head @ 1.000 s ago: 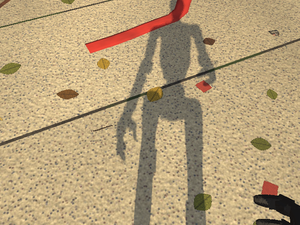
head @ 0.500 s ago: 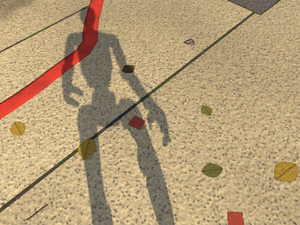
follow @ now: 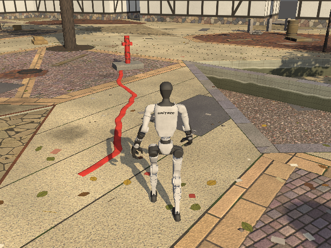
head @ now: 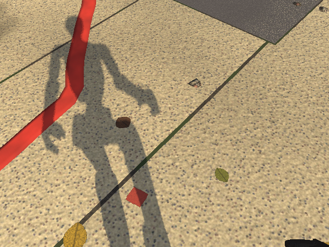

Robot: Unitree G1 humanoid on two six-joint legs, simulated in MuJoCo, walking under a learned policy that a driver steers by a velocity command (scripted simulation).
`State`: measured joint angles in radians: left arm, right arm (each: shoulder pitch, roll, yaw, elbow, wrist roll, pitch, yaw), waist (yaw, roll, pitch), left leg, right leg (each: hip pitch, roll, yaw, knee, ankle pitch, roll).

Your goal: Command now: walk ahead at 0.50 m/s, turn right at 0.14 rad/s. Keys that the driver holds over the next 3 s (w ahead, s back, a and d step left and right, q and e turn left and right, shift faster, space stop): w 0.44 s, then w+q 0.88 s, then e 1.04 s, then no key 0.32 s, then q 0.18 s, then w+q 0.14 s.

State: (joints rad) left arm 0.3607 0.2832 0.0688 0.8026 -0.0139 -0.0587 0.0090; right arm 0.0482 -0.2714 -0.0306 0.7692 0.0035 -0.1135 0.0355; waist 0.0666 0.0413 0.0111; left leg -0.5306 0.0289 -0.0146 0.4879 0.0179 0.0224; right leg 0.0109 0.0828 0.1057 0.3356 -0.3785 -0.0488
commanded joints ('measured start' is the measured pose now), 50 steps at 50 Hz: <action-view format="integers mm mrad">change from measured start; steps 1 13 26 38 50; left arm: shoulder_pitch -12 -116 -354 -162 -53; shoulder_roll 144 62 75 73 166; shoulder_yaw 32 0 1 20 57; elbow -43 -124 -210 -80 9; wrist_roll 6 12 -2 27 -1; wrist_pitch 5 -11 -51 -70 -21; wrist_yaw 6 2 -46 -22 7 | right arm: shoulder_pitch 121 216 345 270 -41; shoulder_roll -171 -143 -195 -77 -49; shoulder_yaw -62 -46 -59 -49 -35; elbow -26 35 115 35 -114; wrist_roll -1 0 23 30 18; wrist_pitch -22 -5 55 81 78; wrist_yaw -4 -15 -41 -39 18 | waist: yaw -118 -76 -107 -84 2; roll -132 28 43 -125 -79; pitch -93 -10 32 -6 88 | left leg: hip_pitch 243 388 573 -98 -173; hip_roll -20 191 221 117 77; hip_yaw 28 -193 -143 -93 35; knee -28 -346 -206 660 176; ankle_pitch -42 11 182 -262 -63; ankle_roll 70 226 147 -20 24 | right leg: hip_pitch -11 -684 -544 -167 57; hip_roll -231 -214 -120 -352 -382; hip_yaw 94 -43 -89 -9 -281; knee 199 643 145 -198 -158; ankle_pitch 763 171 315 351 522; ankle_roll -101 53 7 -145 -99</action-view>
